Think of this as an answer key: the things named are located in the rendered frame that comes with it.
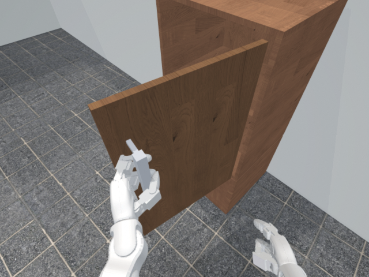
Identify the right robot hand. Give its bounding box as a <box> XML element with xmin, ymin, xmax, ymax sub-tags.
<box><xmin>253</xmin><ymin>219</ymin><xmax>297</xmax><ymax>276</ymax></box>

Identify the cupboard door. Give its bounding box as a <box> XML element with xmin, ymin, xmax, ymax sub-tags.
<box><xmin>88</xmin><ymin>39</ymin><xmax>269</xmax><ymax>236</ymax></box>

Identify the robot right forearm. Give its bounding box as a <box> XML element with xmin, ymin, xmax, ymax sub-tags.
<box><xmin>277</xmin><ymin>263</ymin><xmax>307</xmax><ymax>277</ymax></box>

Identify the robot left forearm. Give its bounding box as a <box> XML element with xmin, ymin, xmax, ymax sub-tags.
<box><xmin>99</xmin><ymin>219</ymin><xmax>148</xmax><ymax>277</ymax></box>

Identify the left robot hand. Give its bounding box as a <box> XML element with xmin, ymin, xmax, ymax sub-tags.
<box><xmin>110</xmin><ymin>154</ymin><xmax>161</xmax><ymax>224</ymax></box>

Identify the handle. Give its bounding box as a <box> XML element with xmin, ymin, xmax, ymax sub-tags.
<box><xmin>126</xmin><ymin>139</ymin><xmax>152</xmax><ymax>191</ymax></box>

